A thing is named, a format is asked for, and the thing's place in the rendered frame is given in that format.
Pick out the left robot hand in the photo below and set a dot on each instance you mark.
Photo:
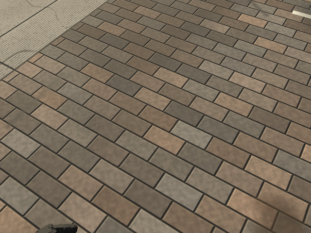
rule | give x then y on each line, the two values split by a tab
59	228

